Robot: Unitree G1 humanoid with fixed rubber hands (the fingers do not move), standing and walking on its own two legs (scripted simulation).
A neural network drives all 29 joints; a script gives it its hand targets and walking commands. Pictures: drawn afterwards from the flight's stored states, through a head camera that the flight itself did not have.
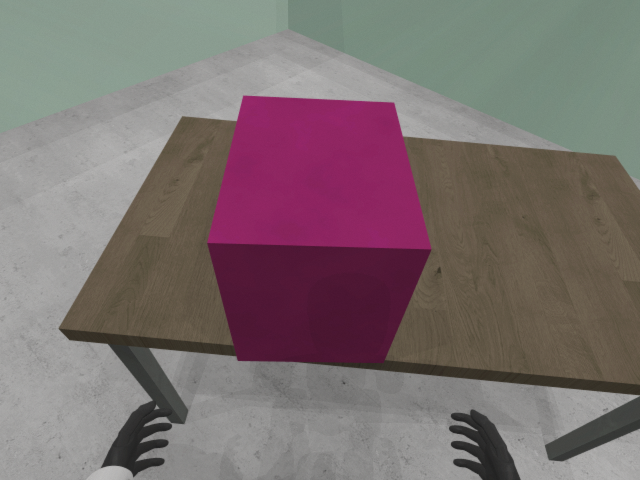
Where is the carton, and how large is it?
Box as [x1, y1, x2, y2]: [207, 96, 431, 362]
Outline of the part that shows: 243,96 207,242 237,359 272,361 383,362 431,249 394,104 392,102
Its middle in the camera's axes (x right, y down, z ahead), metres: -0.01 -0.01 +0.63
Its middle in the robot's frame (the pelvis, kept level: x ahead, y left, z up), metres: +0.48 +0.01 +0.01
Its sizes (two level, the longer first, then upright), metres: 0.308 0.242 0.299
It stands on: a table, 0.64 m high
